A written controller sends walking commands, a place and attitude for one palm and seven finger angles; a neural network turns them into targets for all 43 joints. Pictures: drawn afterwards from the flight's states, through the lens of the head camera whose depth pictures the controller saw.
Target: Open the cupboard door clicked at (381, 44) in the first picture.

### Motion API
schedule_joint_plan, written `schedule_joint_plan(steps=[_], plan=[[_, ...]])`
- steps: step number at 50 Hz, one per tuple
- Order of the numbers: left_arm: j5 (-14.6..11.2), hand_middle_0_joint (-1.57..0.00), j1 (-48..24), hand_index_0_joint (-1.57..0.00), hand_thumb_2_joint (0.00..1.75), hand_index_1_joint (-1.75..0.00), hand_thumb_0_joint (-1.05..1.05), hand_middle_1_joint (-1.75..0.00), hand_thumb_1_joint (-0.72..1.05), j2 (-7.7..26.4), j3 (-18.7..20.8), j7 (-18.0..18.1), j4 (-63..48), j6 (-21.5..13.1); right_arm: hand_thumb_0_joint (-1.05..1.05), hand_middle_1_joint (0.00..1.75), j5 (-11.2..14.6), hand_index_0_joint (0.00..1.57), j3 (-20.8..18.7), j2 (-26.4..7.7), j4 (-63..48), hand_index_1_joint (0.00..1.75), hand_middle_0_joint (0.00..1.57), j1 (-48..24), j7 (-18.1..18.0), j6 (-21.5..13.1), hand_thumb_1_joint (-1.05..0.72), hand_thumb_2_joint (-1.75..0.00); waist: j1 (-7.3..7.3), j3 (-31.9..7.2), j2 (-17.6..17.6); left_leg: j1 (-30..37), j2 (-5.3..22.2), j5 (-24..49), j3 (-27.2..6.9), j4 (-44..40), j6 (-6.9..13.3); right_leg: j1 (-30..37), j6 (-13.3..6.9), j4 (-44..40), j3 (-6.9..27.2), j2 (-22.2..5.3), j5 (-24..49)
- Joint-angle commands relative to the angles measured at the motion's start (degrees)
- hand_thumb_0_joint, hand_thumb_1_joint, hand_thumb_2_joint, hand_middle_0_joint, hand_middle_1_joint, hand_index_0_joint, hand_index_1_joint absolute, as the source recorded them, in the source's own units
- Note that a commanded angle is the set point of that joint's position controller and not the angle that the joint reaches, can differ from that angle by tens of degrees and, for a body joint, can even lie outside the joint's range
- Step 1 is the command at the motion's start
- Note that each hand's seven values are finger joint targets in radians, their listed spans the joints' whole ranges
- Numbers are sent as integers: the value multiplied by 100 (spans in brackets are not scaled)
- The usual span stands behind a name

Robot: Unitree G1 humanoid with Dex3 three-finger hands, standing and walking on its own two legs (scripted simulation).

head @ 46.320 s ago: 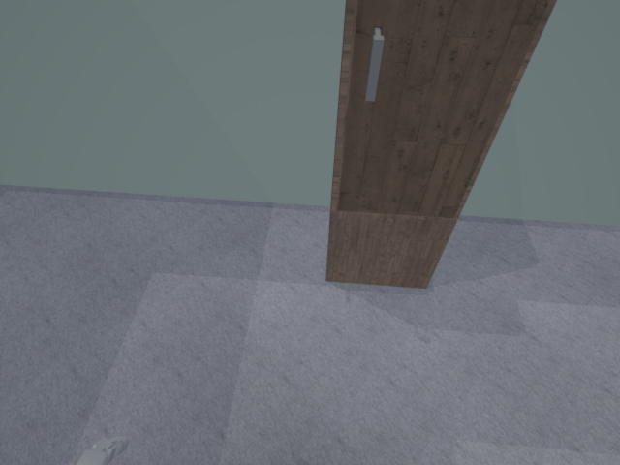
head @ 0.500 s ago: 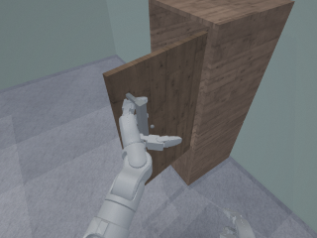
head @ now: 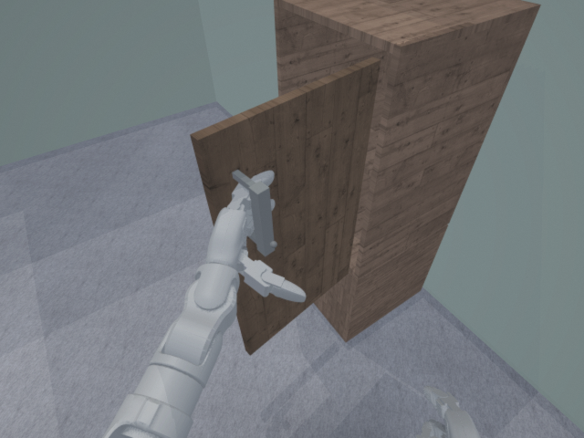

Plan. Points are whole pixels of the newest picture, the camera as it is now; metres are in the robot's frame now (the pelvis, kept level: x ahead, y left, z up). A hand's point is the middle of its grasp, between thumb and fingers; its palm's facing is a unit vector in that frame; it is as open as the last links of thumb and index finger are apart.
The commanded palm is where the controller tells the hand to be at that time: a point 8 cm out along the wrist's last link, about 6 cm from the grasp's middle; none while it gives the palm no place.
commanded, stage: slide the hand sideways off the handle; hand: left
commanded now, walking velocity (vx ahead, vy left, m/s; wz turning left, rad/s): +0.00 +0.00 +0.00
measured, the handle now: (253, 213) +0.39 +0.10 +0.12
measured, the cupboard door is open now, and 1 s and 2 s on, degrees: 99 99 99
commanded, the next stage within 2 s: draw the hand back to the body in 1.02 s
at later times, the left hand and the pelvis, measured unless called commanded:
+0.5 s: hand (244, 268) +0.29 +0.09 +0.13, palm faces -0.07 -1.00 -0.03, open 16.4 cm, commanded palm +0.25 +0.14 +0.12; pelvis +0.01 -0.01 +0.00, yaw -1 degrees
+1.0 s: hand (200, 308) +0.23 +0.13 +0.12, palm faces -0.04 -1.00 -0.06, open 16.3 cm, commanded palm +0.21 +0.18 +0.12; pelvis +0.03 -0.01 +0.00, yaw +0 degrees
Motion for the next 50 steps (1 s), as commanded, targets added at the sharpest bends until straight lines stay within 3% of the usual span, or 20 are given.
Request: schedule_joint_plan(steps=[1, 3, 4, 7, 9, 13, 15, 17, 22, 30, 34, 39, 42, 45, 48, 49, 50], plan=[[-852, -15, -2264, -15, 30, -30, 0, -30, -50, -168, 318, -1086, -1360, -283, 0, 30, 141, 20, -44, -497, -1042, 30, 20, -927, -147, -633, -90, -90, -70, -1225, -554, -145, -119, 354, -72, -644, 100, 693, -204, -563, 181, 187, 204], [-1056, -15, -1641, -15, 30, -30, 0, -30, -50, -163, 590, -1033, -1558, -190, 0, 30, 160, 20, -42, -507, -1113, 30, 20, -948, -58, -777, -90, -90, 108, -1295, -828, -230, -106, 508, -89, -684, 69, 840, -181, -543, 121, 196, 286], [-1039, -15, -1311, -15, 30, -30, 0, -30, -50, -149, 620, -972, -1683, -197, 0, 30, 164, 20, -45, -491, -1145, 30, 20, -978, 17, -827, -90, -90, 200, -1240, -668, -240, -92, 567, -89, -725, 30, 821, -190, -519, 92, 200, 258], [-794, -15, -720, -15, 30, -30, 0, -30, -50, -179, 504, -724, -2282, -230, 0, 30, 155, 20, -106, -488, -1228, 30, 20, -865, 214, -868, -90, -90, 198, -1082, -576, -227, -56, 752, -4, -704, 19, 704, -161, -464, 88, 191, 467], [-487, -15, -370, -15, 30, -30, 0, -30, -50, 153, 591, -558, -2659, -268, 0, 30, 126, 20, -153, -515, -1269, 30, 20, -792, 294, -825, -90, -90, 217, -1145, -499, -231, -41, 812, 60, -673, 34, 725, -165, -436, 148, 185, 485], [-233, -15, -303, -15, 30, -30, 0, -30, -50, 177, 336, -547, -3189, -136, 0, 30, 129, 20, -144, -480, -1415, 30, 20, -836, 309, -743, -90, -90, 69, -988, -387, -222, -41, 506, 83, -642, 96, 568, -136, -499, 211, 187, 201], [-320, -15, -239, -15, 30, -30, 0, -30, -50, 432, 611, -572, -3234, -32, 0, 30, 133, 20, -117, -494, -1416, 30, 20, -898, 238, -726, -90, -90, 64, -901, -519, -291, -52, 263, 71, -655, 111, 599, -112, -641, 292, 186, -144], [-416, -15, -119, -15, 30, -30, 0, -30, -50, 351, 561, -666, -3402, 32, 0, 30, 150, 20, -81, -461, -1447, 30, 20, -974, 188, -744, -90, -90, 65, -908, -345, -229, -70, 227, 80, -643, 114, 599, -118, -682, 290, 189, -226], [-665, -15, 441, -15, 30, -30, 0, -30, -50, 398, 733, -889, -3603, 59, 0, 30, 145, 20, -59, -477, -1415, 30, 20, -908, 133, -898, -90, -90, 96, -1105, -397, -147, -69, 595, 52, -581, 93, 785, -102, -559, 213, 222, 316], [-698, -15, 1675, -15, 30, -30, 0, -30, -50, 552, 875, -1185, -4067, 130, 0, 30, 151, 20, -87, -529, -1522, 30, 20, -773, 183, -1030, -90, -90, 128, -954, -416, -223, -49, 977, 54, -520, 76, 786, -89, -374, 130, 220, 910], [-731, -15, 2054, -15, 30, -30, 0, -30, -50, 859, 1211, -1202, -4417, 38, 0, 30, 154, 20, -106, -546, -1547, 30, 20, -727, 154, -1118, -90, -90, 137, -892, -516, -285, -43, 1022, 46, -448, 91, 758, -81, -350, 138, 244, 919], [-794, -15, 2363, -15, 30, -30, 0, -30, -50, 789, 1090, -1298, -4881, -215, 0, 30, 163, 20, -112, -537, -1564, 30, 20, -625, 133, -1351, -90, -90, 72, -875, -58, -213, -48, 1072, 43, -342, 88, 602, -86, -293, 103, 247, 948], [-883, -15, 2768, -15, 30, -30, 0, -30, -50, 919, 1267, -1424, -4844, -331, 0, 30, 171, 20, -131, -578, -1532, 30, 20, -512, 105, -1512, -90, -90, 74, -873, -328, -321, -37, 995, 0, -314, 98, 608, -59, -281, 73, 245, 892], [-962, -15, 3019, -15, 30, -30, 0, -30, -50, 1045, 1426, -1578, -4801, -346, 0, 30, 194, 20, -135, -610, -1497, 30, 20, -517, 84, -1612, -90, -90, 84, -747, -188, -422, -46, 896, -2, -287, 99, 559, -56, -302, 101, 222, 768], [-1024, -15, 3155, -15, 30, -30, 0, -30, -50, 1040, 1452, -1691, -4840, -356, 0, 30, 212, 20, -146, -633, -1500, 30, 20, -498, 59, -1708, -90, -90, 74, -749, -298, -451, -47, 887, -10, -253, 108, 520, -38, -288, 75, 225, 762], [-1043, -15, 3330, -15, 30, -30, 0, -30, -50, 1128, 1549, -1708, -4731, -340, 0, 30, 216, 20, -144, -648, -1465, 30, 20, -522, 48, -1730, -90, -90, 103, -619, -167, -490, -45, 840, 3, -234, 105, 480, -48, -310, 108, 229, 668], [-1061, -15, 3105, -15, 30, -30, 0, -30, -50, 1003, 1410, -1723, -4866, -361, 0, 30, 220, 20, -122, -634, -1481, 30, 20, -537, 48, -1766, -90, -90, 55, -613, -156, -495, -49, 780, -26, -258, 103, 424, -38, -296, 61, 217, 591]])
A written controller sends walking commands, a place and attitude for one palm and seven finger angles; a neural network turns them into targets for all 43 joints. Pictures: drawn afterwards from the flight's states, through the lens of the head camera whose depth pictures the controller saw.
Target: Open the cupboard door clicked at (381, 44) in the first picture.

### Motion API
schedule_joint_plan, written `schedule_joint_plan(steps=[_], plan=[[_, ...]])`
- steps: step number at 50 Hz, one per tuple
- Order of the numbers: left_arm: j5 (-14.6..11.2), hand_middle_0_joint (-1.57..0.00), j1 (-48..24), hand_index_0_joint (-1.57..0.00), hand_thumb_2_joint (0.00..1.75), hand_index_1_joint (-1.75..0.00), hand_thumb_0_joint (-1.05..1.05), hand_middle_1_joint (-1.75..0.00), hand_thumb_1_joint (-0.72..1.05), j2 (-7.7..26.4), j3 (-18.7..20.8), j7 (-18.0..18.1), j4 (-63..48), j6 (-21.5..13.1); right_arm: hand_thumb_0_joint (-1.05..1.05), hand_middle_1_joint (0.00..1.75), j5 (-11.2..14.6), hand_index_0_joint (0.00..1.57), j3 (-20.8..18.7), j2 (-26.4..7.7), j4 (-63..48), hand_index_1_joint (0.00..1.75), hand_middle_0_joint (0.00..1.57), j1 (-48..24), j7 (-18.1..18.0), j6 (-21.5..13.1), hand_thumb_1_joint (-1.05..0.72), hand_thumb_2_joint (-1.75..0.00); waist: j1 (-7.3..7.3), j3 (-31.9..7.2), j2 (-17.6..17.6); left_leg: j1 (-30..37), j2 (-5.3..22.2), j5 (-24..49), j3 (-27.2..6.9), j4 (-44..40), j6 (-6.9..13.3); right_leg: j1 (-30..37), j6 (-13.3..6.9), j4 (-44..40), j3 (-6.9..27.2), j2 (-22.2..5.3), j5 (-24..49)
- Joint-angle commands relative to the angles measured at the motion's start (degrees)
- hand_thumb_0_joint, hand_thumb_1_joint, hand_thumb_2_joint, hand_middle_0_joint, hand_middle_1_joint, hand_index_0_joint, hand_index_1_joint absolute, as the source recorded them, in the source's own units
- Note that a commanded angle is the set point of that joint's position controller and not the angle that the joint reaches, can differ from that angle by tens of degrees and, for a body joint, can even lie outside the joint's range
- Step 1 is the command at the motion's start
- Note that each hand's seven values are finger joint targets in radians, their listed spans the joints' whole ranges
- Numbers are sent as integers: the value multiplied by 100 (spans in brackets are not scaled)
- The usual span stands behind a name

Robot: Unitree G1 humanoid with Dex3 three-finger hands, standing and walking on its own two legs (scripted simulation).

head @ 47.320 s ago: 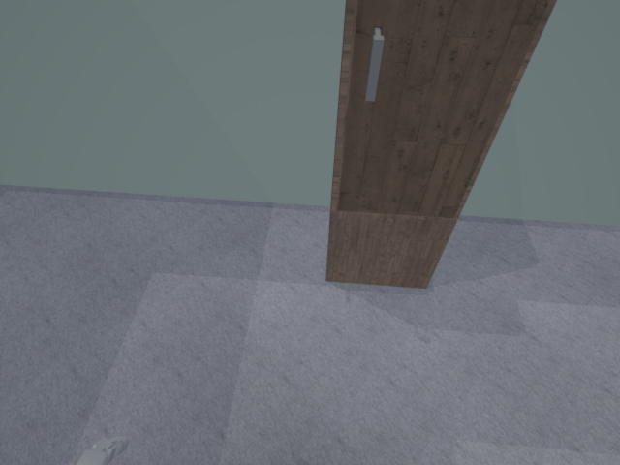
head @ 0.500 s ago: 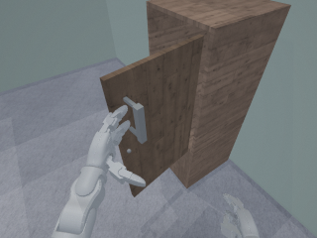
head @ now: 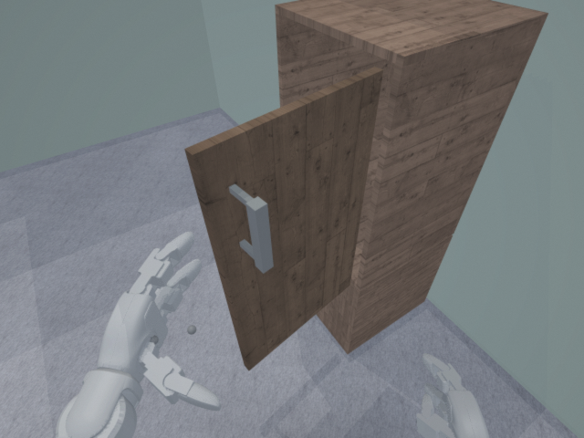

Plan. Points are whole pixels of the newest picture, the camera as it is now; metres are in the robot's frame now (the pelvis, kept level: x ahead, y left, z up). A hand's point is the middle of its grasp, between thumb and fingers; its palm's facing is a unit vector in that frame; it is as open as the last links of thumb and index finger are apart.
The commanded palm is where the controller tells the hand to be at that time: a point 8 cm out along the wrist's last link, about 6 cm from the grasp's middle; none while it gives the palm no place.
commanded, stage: slide the hand sideways off the handle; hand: left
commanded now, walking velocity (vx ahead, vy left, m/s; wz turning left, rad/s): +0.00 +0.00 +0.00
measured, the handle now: (251, 229) +0.36 +0.10 +0.12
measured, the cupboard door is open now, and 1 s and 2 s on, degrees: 99 99 99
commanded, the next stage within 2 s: draw the hand back to the body in 0.02 s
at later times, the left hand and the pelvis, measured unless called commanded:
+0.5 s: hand (156, 329) +0.20 +0.17 +0.13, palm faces -0.01 -1.00 -0.08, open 16.3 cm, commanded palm +0.17 +0.23 +0.14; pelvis +0.00 +0.01 +0.00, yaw +0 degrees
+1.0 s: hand (95, 315) +0.20 +0.24 +0.14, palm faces +0.34 -0.86 -0.38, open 13.0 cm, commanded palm +0.15 +0.28 +0.16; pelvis +0.01 +0.02 +0.01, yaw +0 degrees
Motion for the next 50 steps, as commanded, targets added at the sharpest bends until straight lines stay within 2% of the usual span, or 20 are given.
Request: schedule_joint_plan(steps=[1, 5, 9, 11, 14, 16, 19, 20, 26, 29, 31, 32, 33, 34, 35, 37, 39, 43, 48, 50], plan=[[-135, -15, -909, -15, 30, -30, 0, -30, -50, 329, 229, -81, -1316, -394, 0, 30, 24, 20, -213, -504, -985, 30, 20, -773, -108, -555, -90, -90, -58, -372, -341, -454, -211, 1102, 28, -489, 183, 346, -2, -477, 155, 73, 839], [-160, -15, -1134, -15, 30, -30, 0, -30, -50, 391, 324, -16, -1297, -540, 0, 30, 17, 20, -217, -517, -902, 30, 20, -768, -140, -743, -90, -90, -56, -452, -444, -477, -215, 939, -45, -475, 184, 299, 10, -476, 169, 63, 517], [-126, -15, -666, -15, 30, -30, 0, -30, -50, 674, 646, -7, -1230, -598, 0, 30, 8, 20, -217, -526, -837, 30, 20, -701, -120, -833, -90, -90, 81, -673, -182, -468, -216, 1188, -31, -476, 158, 500, -34, -372, 145, 53, 830], [-138, -15, -692, -15, 30, -30, 0, -30, -50, 672, 688, -38, -1325, -575, 0, 30, 30, 20, -218, -506, -864, 30, 20, -715, -112, -841, -90, -90, 68, -702, -160, -457, -203, 1274, -9, -510, 151, 556, -28, -364, 118, 37, 991], [-227, -15, -411, -15, 30, -30, 0, -30, -50, 705, 804, -126, -1233, -450, 0, 30, 60, 20, -203, -536, -846, 30, 20, -762, -109, -846, -90, -90, 80, -491, -248, -524, -184, 1304, -9, -529, 154, 541, -32, -409, 83, 66, 1037], [-298, -15, -571, -15, 30, -30, 0, -30, -50, 592, 684, -186, -1459, -394, 0, 30, 84, 20, -196, -533, -897, 30, 20, -793, -102, -878, -90, -90, 38, -466, -215, -481, -186, 1267, -18, -555, 157, 501, -15, -423, 48, 62, 1021], [-371, -15, -517, -15, 30, -30, 0, -30, -50, 778, 929, -231, -1292, -276, 0, 30, 88, 20, -195, -574, -830, 30, 20, -804, -135, -900, -90, -90, 48, -319, -393, -506, -169, 1112, -50, -569, 168, 420, 0, -498, 63, 90, 782], [-379, -15, -680, -15, 30, -30, 0, -30, -50, 778, 921, -255, -1393, -265, 0, 30, 108, 20, -194, -580, -827, 30, 20, -813, -142, -901, -90, -90, 20, -297, -235, -491, -172, 1041, -38, -587, 168, 381, 6, -515, 72, 75, 690], [-416, -15, -799, -15, 30, -30, 0, -30, -50, 967, 1176, -261, -1510, -264, 0, 30, 111, 20, -177, -577, -798, 30, 20, -790, -177, -1005, -90, -90, 43, -385, -81, -380, -183, 1041, -89, -630, 158, 423, -4, -530, 48, 76, 608], [-467, -15, -624, -15, 34, -30, 0, -30, -40, 1060, 1313, -358, -1529, -288, 0, 30, 122, 20, -177, -604, -779, 30, 20, -786, -161, -1052, -90, -90, 69, -551, -90, -303, -188, 1258, -84, -605, 155, 547, -15, -495, 36, 92, 887], [-506, -16, -612, -16, 37, -30, 0, -30, -32, 1018, 1295, -429, -1524, -247, 0, 30, 144, 20, -165, -588, -782, 30, 20, -803, -160, -1081, -90, -90, 56, -447, -58, -314, -181, 1241, -87, -635, 145, 488, -5, -500, 1, 92, 914], [395, -16, -656, -16, 39, -30, 0, -30, -29, 1720, 1442, 487, -2107, -606, 0, 30, -70, 20, -251, -563, -776, 30, 20, -689, -186, -972, -90, -90, 146, -229, -42, -542, -163, 1249, -53, -807, 167, 728, -32, -679, 201, 54, 880], [491, -16, 37, -16, 40, -30, 0, -30, -26, 1171, 1230, 849, -1584, -623, 0, 30, -124, 20, -240, -463, -730, 30, 20, -652, -171, -923, -90, -90, 76, 119, -180, -600, -140, 1112, -21, -884, 131, 613, -51, -775, 178, 16, 715], [546, -16, 190, -16, 42, -30, 0, -30, -22, 1114, 1183, 1001, -1570, -630, 0, 30, -107, 20, -262, -506, -726, 30, 20, -673, -141, -875, -90, -90, 88, 178, -441, -603, -129, 1060, -46, -889, 126, 571, -57, -836, 195, 32, 608], [615, -16, 276, -16, 43, -30, 0, -30, -18, 971, 1048, 1097, -1562, -666, 0, 30, -105, 20, -262, -477, -725, 30, 20, -706, -126, -787, -90, -90, 61, 190, -335, -497, -87, 1110, -2, -915, 147, 594, -51, -837, 194, 7, 643], [739, -16, 124, -16, 47, -30, 0, -30, -12, 1164, 1171, 1292, -1732, -811, 0, 30, -121, 20, -294, -487, -705, 30, 20, -701, -117, -675, -90, -90, 52, 18, 5, -311, -84, 1190, 59, -980, 148, 736, -59, -872, 222, -18, 740], [824, -17, 115, -17, 50, -30, 0, -30, -5, 1314, 1300, 1440, -1591, -879, 0, 30, -151, 20, -316, -500, -634, 30, 20, -715, -150, -598, -90, -90, 56, 50, -90, -234, -68, 1210, 67, -1032, 161, 800, -62, -966, 244, -15, 730], [928, -17, -51, -17, 55, -30, 0, -30, 9, 1425, 1441, 1620, -1769, -1036, 0, 30, -173, 20, -352, -493, -610, 30, 20, -743, -183, -517, -90, -90, 55, -253, 42, 15, -74, 1356, 63, -1168, 171, 1030, -68, -989, 228, -36, 807], [956, -18, 99, -18, 63, -30, 0, -30, 27, 1511, 1591, 1707, -1716, -1071, 0, 30, -187, 20, -381, -506, -505, 30, 20, -786, -190, -450, -90, -90, 90, -321, -5, 211, -50, 1861, 52, -1235, 152, 1210, -64, -990, 195, -18, 1223], [952, -18, 127, -18, 66, -30, 0, -30, 34, 1538, 1680, 1711, -1567, -1050, 0, 30, -181, 20, -389, -512, -467, 30, 20, -819, -184, -402, -90, -90, 101, -156, -83, 173, -28, 1923, 35, -1284, 137, 1234, -69, -1019, 197, -3, 1258]])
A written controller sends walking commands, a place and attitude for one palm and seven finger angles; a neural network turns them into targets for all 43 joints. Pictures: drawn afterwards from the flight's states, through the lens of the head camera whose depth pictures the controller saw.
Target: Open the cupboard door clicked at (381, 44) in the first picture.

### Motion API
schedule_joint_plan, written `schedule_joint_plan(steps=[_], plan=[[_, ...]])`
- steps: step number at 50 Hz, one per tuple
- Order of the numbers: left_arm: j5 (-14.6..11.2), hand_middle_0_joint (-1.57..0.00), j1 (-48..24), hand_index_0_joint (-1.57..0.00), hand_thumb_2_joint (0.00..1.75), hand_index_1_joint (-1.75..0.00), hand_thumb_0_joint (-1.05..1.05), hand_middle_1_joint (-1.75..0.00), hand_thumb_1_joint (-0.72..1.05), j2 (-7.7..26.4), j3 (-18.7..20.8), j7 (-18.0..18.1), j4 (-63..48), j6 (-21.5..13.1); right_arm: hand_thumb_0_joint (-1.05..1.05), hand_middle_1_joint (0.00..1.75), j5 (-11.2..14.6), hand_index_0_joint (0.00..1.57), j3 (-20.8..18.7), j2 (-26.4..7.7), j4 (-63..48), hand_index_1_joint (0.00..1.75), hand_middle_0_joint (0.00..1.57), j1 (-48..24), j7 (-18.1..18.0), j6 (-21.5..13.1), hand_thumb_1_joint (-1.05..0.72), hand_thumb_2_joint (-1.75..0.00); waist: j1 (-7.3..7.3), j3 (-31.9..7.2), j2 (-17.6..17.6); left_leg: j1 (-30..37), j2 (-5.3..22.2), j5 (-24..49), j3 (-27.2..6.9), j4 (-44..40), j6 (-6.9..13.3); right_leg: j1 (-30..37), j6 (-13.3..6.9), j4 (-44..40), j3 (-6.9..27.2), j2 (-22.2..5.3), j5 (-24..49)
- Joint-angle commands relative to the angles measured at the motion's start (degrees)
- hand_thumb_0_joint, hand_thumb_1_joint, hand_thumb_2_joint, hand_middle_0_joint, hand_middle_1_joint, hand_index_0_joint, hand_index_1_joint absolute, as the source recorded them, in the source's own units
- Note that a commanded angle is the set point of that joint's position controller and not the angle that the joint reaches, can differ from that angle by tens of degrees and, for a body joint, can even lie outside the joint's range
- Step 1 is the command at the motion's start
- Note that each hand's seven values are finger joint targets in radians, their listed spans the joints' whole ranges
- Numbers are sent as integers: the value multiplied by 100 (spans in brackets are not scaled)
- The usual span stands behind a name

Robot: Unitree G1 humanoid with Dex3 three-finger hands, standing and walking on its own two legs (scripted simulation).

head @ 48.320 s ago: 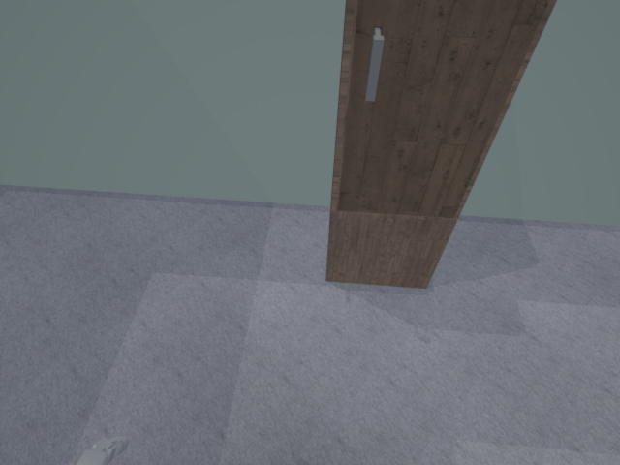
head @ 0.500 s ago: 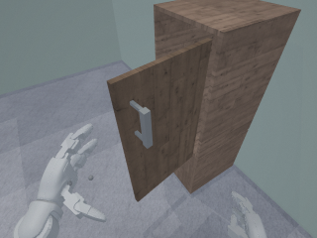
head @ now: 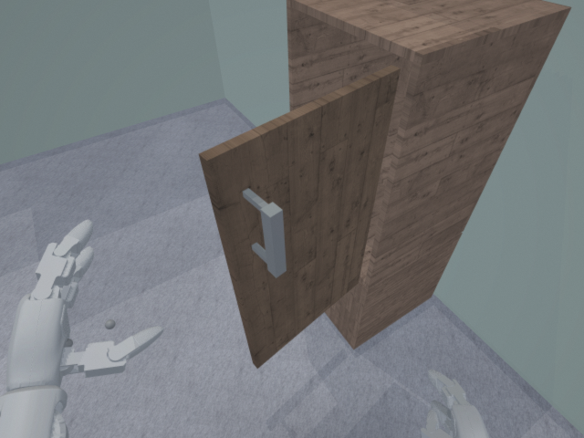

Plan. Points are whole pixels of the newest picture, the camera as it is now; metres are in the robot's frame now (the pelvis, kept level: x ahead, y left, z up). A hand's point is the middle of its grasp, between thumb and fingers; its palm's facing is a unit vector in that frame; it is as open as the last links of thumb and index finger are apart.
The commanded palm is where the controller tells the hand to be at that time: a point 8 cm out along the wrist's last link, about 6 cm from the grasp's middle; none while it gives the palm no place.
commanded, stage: draw the hand back to the body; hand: left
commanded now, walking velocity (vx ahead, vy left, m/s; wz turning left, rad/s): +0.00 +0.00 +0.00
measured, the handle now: (264, 234) +0.35 +0.09 +0.12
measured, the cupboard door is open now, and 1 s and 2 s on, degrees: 99 99 99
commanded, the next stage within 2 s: step back with the hand held close in 0.70 s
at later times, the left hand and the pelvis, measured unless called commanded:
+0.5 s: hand (69, 306) +0.20 +0.26 +0.15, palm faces +0.46 -0.79 -0.40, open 7.8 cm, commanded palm +0.14 +0.30 +0.17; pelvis +0.01 +0.00 +0.00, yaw -1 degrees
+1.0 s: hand (70, 313) +0.19 +0.26 +0.16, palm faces +0.40 -0.79 -0.46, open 7.4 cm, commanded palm +0.12 +0.30 +0.18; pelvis -0.02 +0.00 +0.00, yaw -1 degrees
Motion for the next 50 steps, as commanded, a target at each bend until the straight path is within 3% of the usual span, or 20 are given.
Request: schedule_joint_plan(steps=[1, 8, 16, 18, 20, 27, 30, 34, 38, 40, 41, 42, 43, 44, 46, 49, 50], plan=[[8, -18, -450, -18, 68, -30, 0, -30, 37, 848, 756, 128, -1136, -413, 0, 30, 7, 20, -273, -556, -952, 30, 20, -826, -73, -297, -90, -90, 19, -448, -197, -425, 68, 1705, -32, -596, 24, 621, -189, -282, 115, 50, 1001], [-35, -19, -448, -19, 78, -30, 0, -30, 62, 1051, 1193, 116, -1007, -423, 0, 30, 18, 20, -335, -566, -915, 30, 20, -852, -57, -95, -90, -90, 76, -506, -120, -292, 96, 2107, 14, -638, -10, 767, -195, -300, 141, 78, 1289], [-100, -20, -696, -20, 90, -30, 0, -30, 90, 1295, 1554, 127, -1057, -377, 0, 30, 13, 20, -351, -579, -877, 30, 20, -849, -56, 6, -90, -90, 86, -528, 231, -141, 94, 2534, 36, -637, -43, 846, -194, -357, 163, 85, 1551], [-100, -20, -676, -20, 90, -30, 0, -30, 90, 1121, 1375, 102, -934, -343, 0, 30, 15, 20, -362, -595, -875, 30, 20, -847, -33, 27, -90, -90, 56, -467, 3, -116, 107, 2481, 41, -661, -30, 785, -173, -392, 131, 102, 1492], [-106, -20, -751, -20, 90, -30, 0, -30, 90, 1038, 1246, 75, -921, -310, 0, 30, 24, 20, -364, -623, -877, 30, 20, -862, -30, 40, -90, -90, 28, -371, 12, -122, 122, 2379, 16, -695, -26, 729, -167, -418, 128, 104, 1360], [-109, -20, -716, -20, 90, -30, 0, -30, 90, 1193, 1423, 102, -904, -320, 0, 30, -7, 20, -368, -608, -867, 30, 20, -901, -36, 68, -90, -90, 96, -517, -54, -150, 61, 2116, 26, -723, 9, 869, -185, -472, 174, 107, 1319], [-97, -20, -845, -20, 90, -30, 0, -30, 90, 1224, 1412, 103, -1107, -332, 0, 30, -5, 20, -348, -595, -884, 30, 20, -932, -38, 56, -90, -90, 83, -495, 232, -156, 48, 2067, 19, -744, -19, 878, -201, -483, 188, 111, 1254], [-88, -20, -815, -20, 90, -30, 0, -30, 90, 1218, 1405, 111, -1002, -307, 0, 30, -6, 20, -340, -590, -863, 30, 20, -938, -43, 39, -90, -90, 87, -376, 158, -189, 50, 1899, 7, -777, -18, 824, -204, -558, 184, 138, 1085], [-117, -20, -830, -20, 90, -30, 0, -30, 90, 1182, 1417, 92, -748, -305, 0, 30, 1, 20, -350, -597, -842, 30, 20, -949, -53, 51, -90, -90, 85, -195, -172, -275, 62, 1592, 13, -816, 33, 713, -183, -636, 194, 149, 832], [-127, -20, -823, -20, 90, -30, 0, -30, 90, 1143, 1377, 78, -685, -311, 0, 30, 9, 20, -352, -589, -839, 30, 20, -972, -58, 66, -90, -90, 85, -166, -74, -269, 59, 1451, 25, -831, 40, 689, -181, -682, 221, 124, 686], [-127, -20, -1485, -20, 90, -30, 0, -30, 90, 1312, 1424, 93, -1177, -373, 0, 30, 16, 20, -336, -602, -858, 30, 20, -1032, -53, 36, -90, -90, 51, -332, 104, -192, 33, 1377, 3, -820, 47, 710, -180, -696, 259, 119, 629], [-151, -20, -1680, -20, 90, -30, 0, -30, 90, 1901, 2077, 123, -1205, -598, 0, 30, 109, 20, -293, -649, -1062, 30, 20, -855, -60, 141, -90, -90, -229, 330, -110, -660, 122, 877, 6, -641, 152, -111, -145, -1052, 739, -129, 720], [-124, -20, -1020, -20, 90, -30, 0, -30, 90, 1446, 1731, 57, -774, -606, 0, 30, 64, 20, -315, -585, -957, 30, 20, -824, -61, 246, -90, -90, -244, 216, -361, -608, 102, 804, -60, -513, 166, -182, -145, -1106, 711, -228, 616], [-101, -20, -899, -20, 90, -30, 0, -30, 90, 1486, 1742, 41, -809, -589, 0, 30, 67, 20, -331, -582, -1027, 30, 20, -905, -46, 297, -90, -90, -218, 249, -373, -586, 74, 866, -57, -487, 172, -261, -163, -1162, 746, -250, 669], [-85, -20, -572, -20, 90, -30, 0, -30, 90, 1350, 1608, 22, -940, -636, 0, 30, 36, 20, -358, -676, -1073, 30, 20, -887, -36, 383, -90, -90, -248, -177, -260, -584, 99, 1104, -25, -393, 137, -124, -163, -959, 645, -320, 928], [-102, -20, -71, -20, 90, -30, 0, -30, 90, 1403, 1717, 59, -1213, -705, 0, 30, 37, 20, -417, -690, -1161, 30, 20, -891, -60, 451, -90, -90, -232, -817, 106, -588, 181, 1622, -39, -367, 115, 216, -146, -531, 531, -338, 1599], [-106, -20, 44, -20, 90, -30, 0, -30, 90, 1445, 1782, 71, -1336, -721, 0, 30, 39, 20, -434, -713, -1211, 30, 20, -824, -57, 481, -90, -90, -228, -1047, 50, -639, 227, 1804, -70, -362, 90, 371, -131, -353, 484, -318, 1739]])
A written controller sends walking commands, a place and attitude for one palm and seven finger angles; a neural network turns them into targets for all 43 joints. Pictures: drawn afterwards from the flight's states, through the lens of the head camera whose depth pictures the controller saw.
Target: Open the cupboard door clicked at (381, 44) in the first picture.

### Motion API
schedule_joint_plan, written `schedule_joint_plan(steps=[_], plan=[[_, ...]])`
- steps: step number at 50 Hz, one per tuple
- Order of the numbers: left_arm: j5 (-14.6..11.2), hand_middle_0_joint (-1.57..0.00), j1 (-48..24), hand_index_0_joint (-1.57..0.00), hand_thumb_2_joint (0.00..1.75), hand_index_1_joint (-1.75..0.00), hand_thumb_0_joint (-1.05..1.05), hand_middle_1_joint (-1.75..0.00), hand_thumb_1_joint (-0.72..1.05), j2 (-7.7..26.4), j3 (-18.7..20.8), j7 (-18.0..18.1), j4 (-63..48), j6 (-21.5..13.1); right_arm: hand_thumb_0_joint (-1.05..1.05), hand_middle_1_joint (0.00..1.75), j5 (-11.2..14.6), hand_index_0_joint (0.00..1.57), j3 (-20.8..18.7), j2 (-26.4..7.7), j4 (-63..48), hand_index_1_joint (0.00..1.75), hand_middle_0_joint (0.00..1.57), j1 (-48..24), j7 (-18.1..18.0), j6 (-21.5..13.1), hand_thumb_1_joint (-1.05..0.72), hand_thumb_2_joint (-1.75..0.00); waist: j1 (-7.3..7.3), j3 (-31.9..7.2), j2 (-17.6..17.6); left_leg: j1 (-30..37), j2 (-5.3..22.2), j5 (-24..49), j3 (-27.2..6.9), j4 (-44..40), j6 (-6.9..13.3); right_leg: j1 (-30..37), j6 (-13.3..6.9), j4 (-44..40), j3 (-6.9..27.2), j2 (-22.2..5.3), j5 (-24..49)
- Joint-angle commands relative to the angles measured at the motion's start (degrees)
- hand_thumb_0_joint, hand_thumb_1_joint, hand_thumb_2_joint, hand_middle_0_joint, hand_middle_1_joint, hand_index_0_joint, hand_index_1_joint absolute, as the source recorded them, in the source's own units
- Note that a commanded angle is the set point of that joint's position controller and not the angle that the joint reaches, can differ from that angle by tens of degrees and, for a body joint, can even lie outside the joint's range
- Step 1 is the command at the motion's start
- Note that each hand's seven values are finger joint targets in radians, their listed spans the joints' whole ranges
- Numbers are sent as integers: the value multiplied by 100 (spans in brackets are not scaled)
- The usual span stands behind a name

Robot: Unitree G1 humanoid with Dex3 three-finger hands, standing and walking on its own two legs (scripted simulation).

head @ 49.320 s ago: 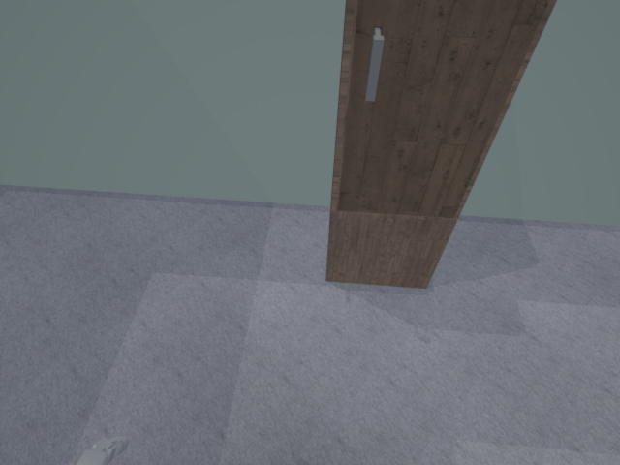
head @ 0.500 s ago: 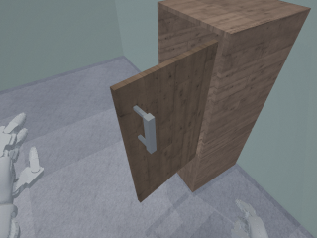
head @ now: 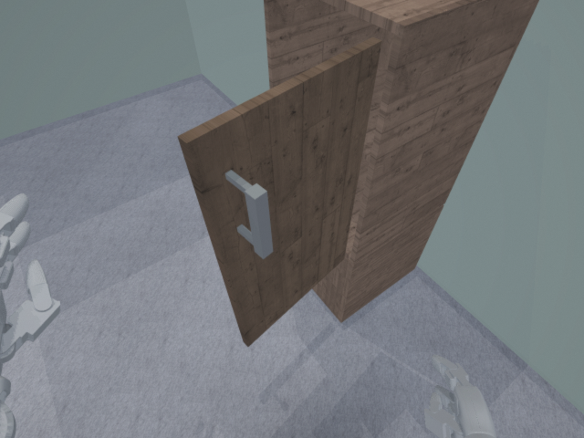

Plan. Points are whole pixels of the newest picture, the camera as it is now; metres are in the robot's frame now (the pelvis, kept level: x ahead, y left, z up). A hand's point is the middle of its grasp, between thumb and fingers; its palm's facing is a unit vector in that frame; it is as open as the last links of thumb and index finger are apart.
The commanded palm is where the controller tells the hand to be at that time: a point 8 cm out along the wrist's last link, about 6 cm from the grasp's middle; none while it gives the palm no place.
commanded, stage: step back with the hand held close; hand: left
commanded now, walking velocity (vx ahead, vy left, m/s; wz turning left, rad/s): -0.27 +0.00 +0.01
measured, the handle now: (249, 215) +0.37 +0.09 +0.11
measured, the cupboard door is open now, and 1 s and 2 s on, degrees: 99 99 99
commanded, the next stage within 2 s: stop stepping back and stand still in 1.12 s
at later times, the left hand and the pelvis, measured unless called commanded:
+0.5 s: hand (6, 384) +0.13 +0.27 +0.15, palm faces +0.41 -0.78 -0.47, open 7.4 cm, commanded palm +0.07 +0.32 +0.17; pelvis -0.07 +0.02 -0.02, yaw +0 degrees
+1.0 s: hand out of the picture +0.07 +0.25 +0.15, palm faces +0.25 -0.81 -0.53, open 7.4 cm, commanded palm +0.00 +0.31 +0.17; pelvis -0.14 +0.01 -0.01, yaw -1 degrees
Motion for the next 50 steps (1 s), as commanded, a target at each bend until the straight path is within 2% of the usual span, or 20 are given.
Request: schedule_joint_plan(steps=[1, 3, 10, 16, 21, 24, 26, 28, 30, 32, 35, 37, 39, 40, 41, 43, 45, 47, 49, 50], plan=[[-12, -20, 377, -20, 90, -30, 0, -30, 90, 1171, 820, 116, -1496, -413, 0, 30, 11, 20, -348, -632, -1016, 30, 20, -461, -96, -171, -90, -90, -13, -1350, 23, -299, 169, 1708, -182, -227, 98, 670, -96, 245, 400, -413, 1409], [-23, -20, 477, -20, 90, -30, 0, -30, 90, 1280, 951, 141, -1689, -433, 0, 30, 46, 20, -401, -620, -1091, 30, 20, -462, -105, -116, -90, -90, -22, -1491, -267, -411, 199, 1799, -190, -112, 88, 680, -75, 383, 414, -434, 1604], [-7, -20, 615, -20, 90, -30, 0, -30, 90, 1318, 1101, 209, -1804, -504, 0, 30, 71, 20, -471, -653, -1184, 30, 20, -491, -154, -85, -90, -90, -27, -1189, 95, -1087, 407, 1601, -400, -306, 138, 460, -13, 948, 344, -310, 1315], [116, -20, 242, -20, 90, -30, 0, -30, 90, 1192, 992, 245, -1588, -596, 0, 30, 75, 20, -461, -726, -1198, 30, 20, -394, -153, -187, -90, -90, -93, -608, -25, -2429, 489, -976, -513, -531, 368, 445, -11, 1137, 593, -343, 48], [153, -20, 48, -20, 90, -30, 0, -30, 90, 1268, 957, 305, -1875, -715, 0, 30, 70, 20, -447, -701, -1151, 30, 20, -226, -129, -281, -90, -90, -154, -677, -507, -1685, 82, -1430, -356, 518, 271, -790, -225, 184, 1075, -754, -1416], [126, -20, 55, -20, 90, -30, 0, -30, 90, 1380, 1024, 380, -2044, -761, 0, 30, 38, 20, -406, -635, -1065, 30, 20, -181, -158, -303, -90, -90, -154, -776, -588, -1012, 1, -1231, -300, 834, 170, -1530, -291, -50, 965, -886, -2008], [115, -20, 122, -20, 90, -30, 0, -30, 90, 1356, 1057, 412, -2166, -798, 0, 30, 12, 20, -392, -706, -1121, 30, 20, -202, -197, -336, -90, -90, -170, -674, 143, -1555, 359, -1693, -803, -52, 291, -1210, -126, 612, 657, -515, -1931], [206, -20, 112, -20, 90, -30, 0, -30, 90, 1278, 1189, 435, -2262, -856, 0, 30, -7, 20, -437, -793, -1213, 30, 20, -264, -225, -416, -90, -90, -123, -775, 1450, -3291, 1380, -2783, -1998, -1721, 735, 470, 150, 2855, 169, 236, -1092], [239, -20, 55, -20, 90, -30, 0, -30, 90, 1351, 1205, 434, -2118, -833, 0, 30, -19, 20, -463, -619, -1158, 30, 20, -210, -207, -477, -90, -90, -130, -761, 1003, -2909, 1549, -1709, -1923, -1592, 851, 53, 88, 3698, 387, 223, -1409], [182, -20, 251, -20, 90, -30, 0, -30, 90, 1278, 1168, 409, -2022, -855, 0, 30, -3, 20, -499, -632, -1075, 30, 20, -221, -131, -588, -90, -90, -87, -856, 610, -1996, 1317, -165, -1446, -879, 774, -332, 28, 2847, 366, 186, -1693], [70, -20, 487, -20, 90, -30, 0, -30, 90, 1069, 839, 342, -1796, -800, 0, 30, 0, 20, -424, -632, -868, 30, 20, -236, -50, -686, -90, -90, -134, -860, 718, -851, 1076, 1311, -1157, -517, 539, -620, 8, 1292, 162, 191, -1355], [39, -20, 280, -20, 90, -30, 0, -30, 90, 1113, 735, 251, -1803, -796, 0, 30, -42, 20, -396, -706, -740, 30, 20, -268, -4, -653, -90, -90, -127, -956, 548, -550, 908, 1985, -958, -185, 375, -424, -36, 393, 328, 76, -1], [47, -20, 26, -20, 90, -30, 0, -30, 90, 1291, 721, 215, -1761, -822, 0, 30, -60, 20, -370, -644, -699, 30, 20, -356, -35, -577, -90, -90, -184, -1180, -34, -402, 519, 2501, -299, 343, 105, -304, -172, 418, 802, -532, 2390], [30, -20, -65, -20, 90, -30, 0, -30, 90, 1507, 893, 220, -1735, -832, 0, 30, -38, 20, -355, -603, -706, 30, 20, -409, -43, -558, -90, -90, -132, -1524, -273, -178, 410, 2542, -141, 523, 29, -242, -228, 523, 882, -704, 2886], [-10, -20, -44, -20, 90, -30, 0, -30, 90, 1468, 866, 218, -1795, -770, 0, 30, 41, 20, -372, -541, -764, 30, 20, -431, -71, -529, -90, -90, -116, -1910, -645, -6, 254, 2384, 83, 807, 9, 10, -162, 558, 913, -773, 3784], [-73, -20, 312, -20, 90, -30, 0, -30, 90, 1690, 1146, 197, -1918, -723, 0, 30, 160, 20, -401, -509, -971, 30, 20, -547, -114, -495, -90, -90, -8, -2001, -1212, -673, -80, 640, 154, 1320, -2, 379, -224, 557, 946, -1088, 4383], [-105, -20, 807, -20, 90, -30, 0, -30, 90, 1786, 1366, 168, -1938, -655, 0, 30, 189, 20, -349, -383, -1086, 30, 20, -698, -103, -395, -90, -90, 90, -1705, -1235, -1324, -208, -473, -96, 1877, -17, 283, -599, 415, 1091, -1407, 3928], [-98, -20, 837, -20, 90, -30, 0, -30, 90, 1747, 1420, 150, -2046, -594, 0, 30, 137, 20, -284, -298, -1096, 30, 20, -788, -132, -306, -90, -90, 23, -1244, -1075, -1547, -90, -542, -180, 1459, -49, 127, -720, 373, 1145, -1400, 3724], [-128, -20, 733, -20, 90, -30, 0, -30, 90, 1684, 1350, 137, -2088, -565, 0, 30, 83, 20, -258, -387, -1034, 30, 20, -817, -211, -236, -90, -90, -77, -984, -412, -1110, -108, 871, -78, -58, -112, 40, -367, 825, 689, -830, 3326], [-116, -20, 643, -20, 90, -30, 0, -30, 90, 1690, 1342, 154, -2125, -591, 0, 30, 67, 20, -334, -561, -1013, 30, 20, -715, -246, -219, -90, -90, -78, -1095, 354, -520, 293, 3225, -512, -599, -23, -246, -22, 1264, 415, -266, 2333]])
